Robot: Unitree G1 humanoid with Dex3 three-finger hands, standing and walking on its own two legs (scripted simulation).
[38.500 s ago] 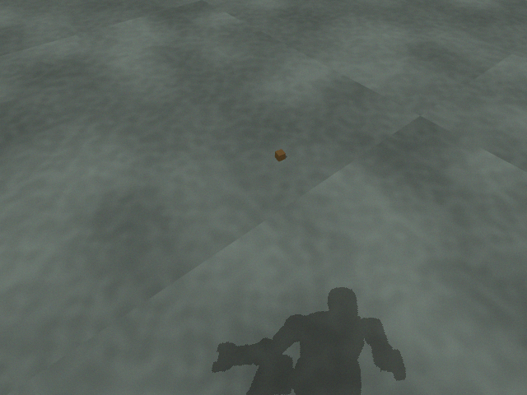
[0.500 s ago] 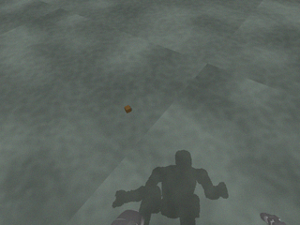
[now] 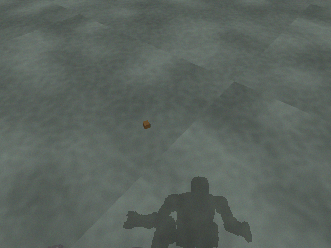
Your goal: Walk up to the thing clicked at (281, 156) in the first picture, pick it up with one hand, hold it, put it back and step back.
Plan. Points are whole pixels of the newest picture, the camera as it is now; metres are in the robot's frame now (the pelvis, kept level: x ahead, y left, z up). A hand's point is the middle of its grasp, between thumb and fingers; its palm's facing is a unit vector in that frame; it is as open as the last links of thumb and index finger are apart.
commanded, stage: step back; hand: left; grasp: from above
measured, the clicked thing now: (146, 124) +1.07 +0.24 -0.74
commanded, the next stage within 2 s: stand in 0.54 s
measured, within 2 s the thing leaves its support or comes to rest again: neither
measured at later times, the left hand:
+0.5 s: hand out of the picture +0.14 +0.28 -0.14, palm faces +0.01 -0.93 -0.37, open 7.4 cm
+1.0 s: hand out of the picture +0.11 +0.26 -0.14, palm faces -0.03 -0.94 -0.33, open 7.4 cm
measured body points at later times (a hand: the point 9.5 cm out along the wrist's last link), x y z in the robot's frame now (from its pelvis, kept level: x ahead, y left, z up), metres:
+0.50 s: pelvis +0.04 +0.02 +0.00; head +0.06 +0.02 +0.45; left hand +0.14 +0.33 -0.12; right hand +0.15 -0.27 -0.13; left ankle +0.04 +0.14 -0.73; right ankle +0.02 -0.12 -0.73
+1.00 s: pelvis +0.02 +0.01 +0.02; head +0.03 +0.01 +0.47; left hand +0.11 +0.31 -0.11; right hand +0.10 -0.29 -0.12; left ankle +0.04 +0.14 -0.73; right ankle +0.02 -0.12 -0.73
